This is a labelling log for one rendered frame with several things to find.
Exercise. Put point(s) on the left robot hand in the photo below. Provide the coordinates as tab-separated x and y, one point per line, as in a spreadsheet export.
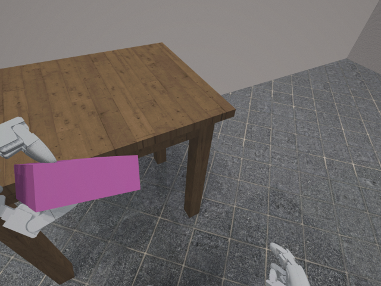
14	137

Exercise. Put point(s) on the right robot hand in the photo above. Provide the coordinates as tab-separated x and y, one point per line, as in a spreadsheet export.
294	274

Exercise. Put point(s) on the table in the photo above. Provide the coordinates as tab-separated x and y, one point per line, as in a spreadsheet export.
125	102

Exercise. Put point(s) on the sponge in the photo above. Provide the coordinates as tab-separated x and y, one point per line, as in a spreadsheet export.
44	186

